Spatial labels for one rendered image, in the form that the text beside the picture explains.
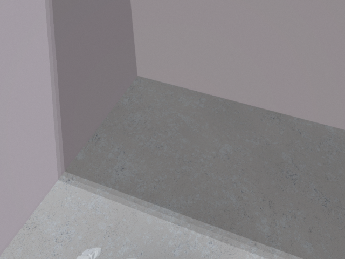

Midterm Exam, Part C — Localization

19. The robot left hand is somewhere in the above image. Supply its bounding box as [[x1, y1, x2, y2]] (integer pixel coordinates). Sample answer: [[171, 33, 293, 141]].
[[76, 248, 101, 259]]

